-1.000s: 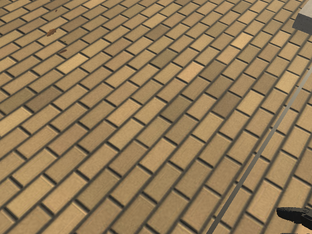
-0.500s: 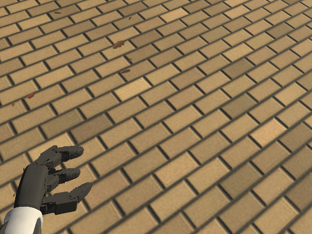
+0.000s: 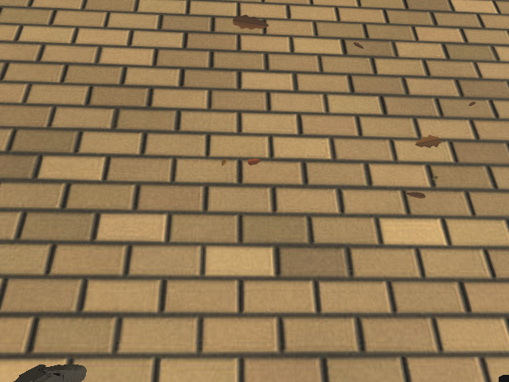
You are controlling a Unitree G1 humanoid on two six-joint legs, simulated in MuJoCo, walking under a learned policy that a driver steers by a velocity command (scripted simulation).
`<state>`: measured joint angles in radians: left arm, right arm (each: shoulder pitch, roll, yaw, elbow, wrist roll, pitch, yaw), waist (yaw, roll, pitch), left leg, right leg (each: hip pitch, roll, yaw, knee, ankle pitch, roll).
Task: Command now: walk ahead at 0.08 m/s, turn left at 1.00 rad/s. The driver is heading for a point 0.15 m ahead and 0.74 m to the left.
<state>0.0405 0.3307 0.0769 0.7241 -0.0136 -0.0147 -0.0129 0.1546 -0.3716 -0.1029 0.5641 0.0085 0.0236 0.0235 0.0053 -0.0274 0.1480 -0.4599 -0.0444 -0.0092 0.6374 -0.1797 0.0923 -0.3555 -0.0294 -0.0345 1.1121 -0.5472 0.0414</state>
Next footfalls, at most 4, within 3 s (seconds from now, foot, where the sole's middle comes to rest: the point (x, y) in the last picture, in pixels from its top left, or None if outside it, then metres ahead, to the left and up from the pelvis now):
0.32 right None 0.19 -0.16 -0.76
0.84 left None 0.33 0.31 -0.76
1.30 right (14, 250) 0.71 0.64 -0.76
1.76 left None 0.66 1.12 -0.76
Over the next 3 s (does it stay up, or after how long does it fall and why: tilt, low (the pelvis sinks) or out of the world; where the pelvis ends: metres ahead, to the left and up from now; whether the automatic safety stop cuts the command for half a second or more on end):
stays up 0.52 1.19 0.02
